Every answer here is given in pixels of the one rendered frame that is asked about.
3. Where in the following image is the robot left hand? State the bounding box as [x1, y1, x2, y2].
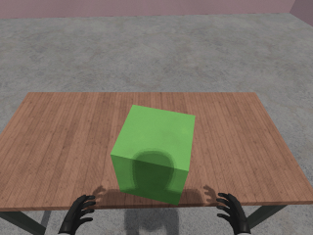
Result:
[58, 194, 96, 235]

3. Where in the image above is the carton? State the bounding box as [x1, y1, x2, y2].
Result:
[111, 105, 196, 206]

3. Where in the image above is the table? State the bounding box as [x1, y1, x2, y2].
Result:
[0, 92, 313, 235]

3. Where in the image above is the robot right hand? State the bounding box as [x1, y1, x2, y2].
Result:
[216, 193, 251, 235]

